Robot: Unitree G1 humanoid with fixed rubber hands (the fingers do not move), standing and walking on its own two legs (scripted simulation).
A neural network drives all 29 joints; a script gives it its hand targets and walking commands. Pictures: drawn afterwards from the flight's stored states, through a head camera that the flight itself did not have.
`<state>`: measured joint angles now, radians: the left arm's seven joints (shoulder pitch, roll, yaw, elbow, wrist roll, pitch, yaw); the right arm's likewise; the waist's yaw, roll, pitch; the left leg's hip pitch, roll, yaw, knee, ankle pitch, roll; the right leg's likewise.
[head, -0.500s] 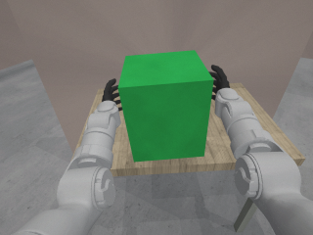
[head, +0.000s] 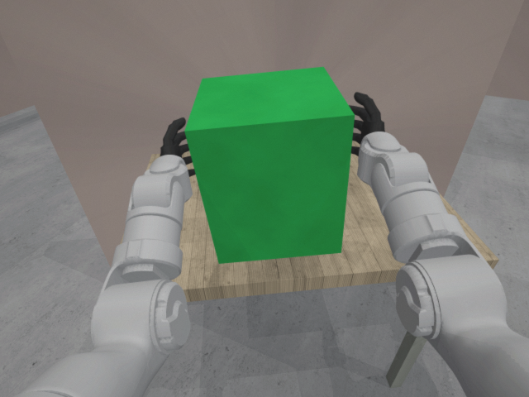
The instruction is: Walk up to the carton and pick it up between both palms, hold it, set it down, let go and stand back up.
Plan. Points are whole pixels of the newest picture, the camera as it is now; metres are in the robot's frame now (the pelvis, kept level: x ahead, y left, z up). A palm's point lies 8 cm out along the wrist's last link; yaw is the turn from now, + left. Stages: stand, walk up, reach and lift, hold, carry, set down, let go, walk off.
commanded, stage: reach and lift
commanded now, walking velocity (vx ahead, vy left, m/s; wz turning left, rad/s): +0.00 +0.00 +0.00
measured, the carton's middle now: (271, 165) +0.44 +0.02 +0.19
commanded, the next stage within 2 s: hold in 0.94 s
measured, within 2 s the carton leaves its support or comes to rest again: neither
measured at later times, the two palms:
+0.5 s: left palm (173, 154) +0.39 +0.16 +0.24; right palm (375, 135) +0.39 -0.14 +0.26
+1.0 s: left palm (176, 144) +0.38 +0.15 +0.26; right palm (388, 127) +0.38 -0.15 +0.28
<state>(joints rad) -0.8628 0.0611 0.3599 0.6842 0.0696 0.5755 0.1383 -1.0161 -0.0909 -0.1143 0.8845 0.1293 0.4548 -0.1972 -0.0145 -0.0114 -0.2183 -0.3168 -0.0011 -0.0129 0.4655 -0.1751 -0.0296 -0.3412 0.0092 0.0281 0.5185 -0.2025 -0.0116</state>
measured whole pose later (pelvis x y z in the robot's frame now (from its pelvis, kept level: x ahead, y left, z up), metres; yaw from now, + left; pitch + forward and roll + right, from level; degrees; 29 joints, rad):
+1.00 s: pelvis +0.00 +0.00 +0.00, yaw +0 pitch +1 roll +1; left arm -0.90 0.09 0.35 0.56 0.07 0.76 0.12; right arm -1.04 -0.10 -0.11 0.76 0.20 0.63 -0.26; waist -0.05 0.00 -0.25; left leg -0.32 0.00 -0.01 0.47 -0.17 -0.03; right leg -0.34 0.01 0.03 0.52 -0.20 -0.01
